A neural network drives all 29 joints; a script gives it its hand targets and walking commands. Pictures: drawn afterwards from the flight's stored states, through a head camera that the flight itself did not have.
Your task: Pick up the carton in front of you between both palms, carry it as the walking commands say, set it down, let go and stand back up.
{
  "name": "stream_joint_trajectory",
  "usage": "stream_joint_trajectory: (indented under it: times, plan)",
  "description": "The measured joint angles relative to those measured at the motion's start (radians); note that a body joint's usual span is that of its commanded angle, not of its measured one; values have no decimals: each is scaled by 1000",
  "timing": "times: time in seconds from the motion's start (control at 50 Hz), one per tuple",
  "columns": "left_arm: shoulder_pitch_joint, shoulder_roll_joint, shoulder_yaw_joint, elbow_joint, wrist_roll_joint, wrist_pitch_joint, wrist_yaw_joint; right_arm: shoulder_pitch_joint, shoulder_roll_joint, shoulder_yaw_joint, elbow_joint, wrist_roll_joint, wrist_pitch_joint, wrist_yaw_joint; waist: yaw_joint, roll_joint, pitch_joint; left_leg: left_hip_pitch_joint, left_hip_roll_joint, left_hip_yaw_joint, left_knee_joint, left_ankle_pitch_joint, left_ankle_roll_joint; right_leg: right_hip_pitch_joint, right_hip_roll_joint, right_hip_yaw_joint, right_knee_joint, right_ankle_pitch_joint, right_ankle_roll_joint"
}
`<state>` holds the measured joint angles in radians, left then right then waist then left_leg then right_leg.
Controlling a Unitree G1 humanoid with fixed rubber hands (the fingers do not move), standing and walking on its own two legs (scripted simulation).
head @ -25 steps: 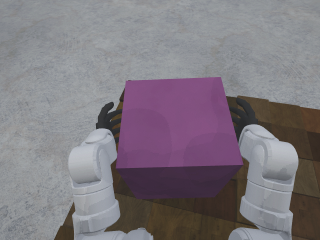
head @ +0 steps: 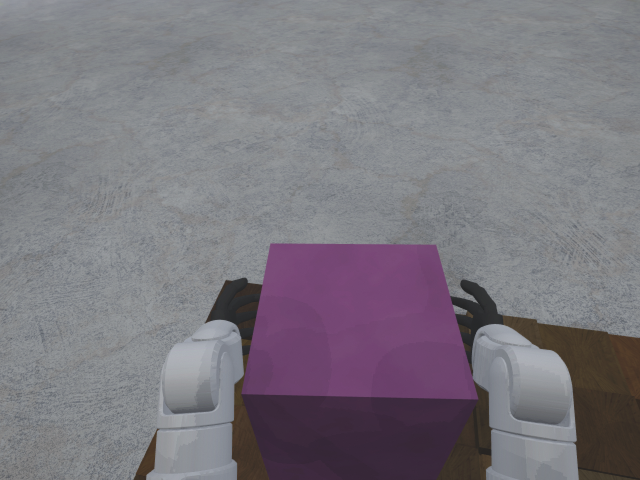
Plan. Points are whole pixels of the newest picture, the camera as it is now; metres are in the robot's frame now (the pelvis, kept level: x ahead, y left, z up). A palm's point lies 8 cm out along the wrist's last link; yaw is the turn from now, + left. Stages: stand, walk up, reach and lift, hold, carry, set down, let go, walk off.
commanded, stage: carry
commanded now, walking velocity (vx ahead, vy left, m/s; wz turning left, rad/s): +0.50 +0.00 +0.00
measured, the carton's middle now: (351, 367) +0.27 +0.00 +0.01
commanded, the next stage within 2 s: none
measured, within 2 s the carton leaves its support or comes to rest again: neither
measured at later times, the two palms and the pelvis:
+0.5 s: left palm (269, 166) +0.62 +0.14 +0.09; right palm (435, 167) +0.61 -0.15 +0.09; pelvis +0.35 +0.01 -0.01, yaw -3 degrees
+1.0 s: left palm (321, 66) +0.99 +0.06 +0.13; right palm (445, 64) +1.00 -0.24 +0.12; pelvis +0.65 -0.08 +0.00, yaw -2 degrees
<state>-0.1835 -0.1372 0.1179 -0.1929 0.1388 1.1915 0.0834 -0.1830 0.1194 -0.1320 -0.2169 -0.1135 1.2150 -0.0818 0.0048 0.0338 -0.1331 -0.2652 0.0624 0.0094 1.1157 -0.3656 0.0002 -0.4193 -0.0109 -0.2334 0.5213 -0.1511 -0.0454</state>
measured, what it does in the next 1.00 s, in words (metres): walks ahead: left foot, then right foot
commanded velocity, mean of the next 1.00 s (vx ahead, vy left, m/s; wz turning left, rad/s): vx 0.50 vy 0.00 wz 0.00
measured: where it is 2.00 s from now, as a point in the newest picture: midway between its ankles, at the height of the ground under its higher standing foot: (369, 235)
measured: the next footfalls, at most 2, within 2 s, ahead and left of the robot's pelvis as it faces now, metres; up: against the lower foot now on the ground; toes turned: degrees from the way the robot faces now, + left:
left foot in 0.44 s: +0.52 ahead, +0.09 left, +0.01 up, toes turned +7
right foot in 0.86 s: +0.73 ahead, -0.16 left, +0.00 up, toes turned -11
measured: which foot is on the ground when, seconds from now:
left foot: up 0.00-0.42, down 0.44-0.86, up 0.88-1.00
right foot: down 0.00-0.48, up 0.50-0.84, down 0.86-1.00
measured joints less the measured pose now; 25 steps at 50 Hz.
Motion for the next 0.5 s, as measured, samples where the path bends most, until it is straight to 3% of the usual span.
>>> stream_joint_trajectory:
  times: [0.06,0.14,0.28,0.42,0.44,0.48,0.5]
  plan:
    - [43,5,0,-11,-15,-6,1,30,15,17,-4,-17,-3,-2,14,-5,19,-183,4,35,54,50,11,78,16,-6,-64,-23,-53]
    - [75,8,-4,-43,-27,-28,1,55,11,46,-28,-18,-23,-2,27,-18,24,-344,27,76,-64,149,-2,188,29,6,-169,-41,-53]
    - [80,9,-19,-114,-37,-30,4,75,9,56,-108,-10,-33,-2,15,-38,5,-436,39,101,-315,295,-16,399,28,39,-312,-107,-17]
    - [45,6,-20,-164,-33,14,5,50,11,42,-163,-4,7,-2,2,-41,-6,-324,-24,191,-591,364,35,594,2,65,-334,-261,48]
    - [42,6,-16,-165,-31,21,5,44,12,42,-158,-3,11,-2,-1,-46,-2,-282,-43,207,-627,367,51,604,-9,69,-282,-300,64]
    - [33,5,8,-151,-29,29,5,23,14,46,-115,-4,6,-3,-16,-87,16,-234,-85,228,-608,229,212,515,-68,82,12,-318,78]
    - [30,6,20,-149,-28,33,5,4,17,47,-91,-4,6,-4,-20,-80,25,-218,-84,224,-602,161,300,422,-62,120,232,-287,75]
